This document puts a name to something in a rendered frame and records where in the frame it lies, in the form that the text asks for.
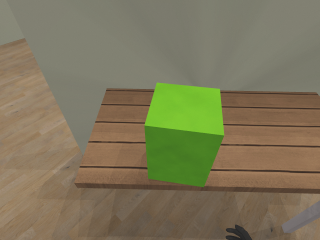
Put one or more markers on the table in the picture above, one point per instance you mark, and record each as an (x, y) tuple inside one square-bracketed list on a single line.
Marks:
[(271, 144)]

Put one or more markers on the robot right hand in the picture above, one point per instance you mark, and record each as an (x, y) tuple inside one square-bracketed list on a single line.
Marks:
[(239, 231)]

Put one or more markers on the carton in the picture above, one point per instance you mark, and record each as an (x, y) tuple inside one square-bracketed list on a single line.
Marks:
[(183, 133)]

